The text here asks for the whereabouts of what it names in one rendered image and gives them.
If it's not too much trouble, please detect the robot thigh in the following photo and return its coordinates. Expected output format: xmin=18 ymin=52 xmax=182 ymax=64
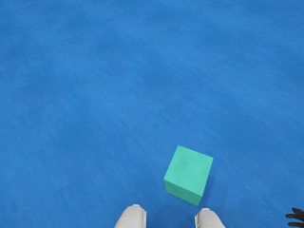
xmin=114 ymin=205 xmax=146 ymax=228
xmin=195 ymin=210 xmax=225 ymax=228

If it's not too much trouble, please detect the right robot hand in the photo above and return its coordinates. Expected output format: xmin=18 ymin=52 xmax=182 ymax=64
xmin=285 ymin=208 xmax=304 ymax=228

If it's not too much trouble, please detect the robot left thigh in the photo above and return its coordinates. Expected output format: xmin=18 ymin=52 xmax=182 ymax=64
xmin=114 ymin=205 xmax=146 ymax=228

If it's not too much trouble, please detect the robot right thigh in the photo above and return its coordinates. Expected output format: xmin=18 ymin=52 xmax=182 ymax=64
xmin=195 ymin=210 xmax=225 ymax=228

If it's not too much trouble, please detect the carton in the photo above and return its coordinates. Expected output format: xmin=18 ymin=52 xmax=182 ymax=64
xmin=163 ymin=145 xmax=213 ymax=206

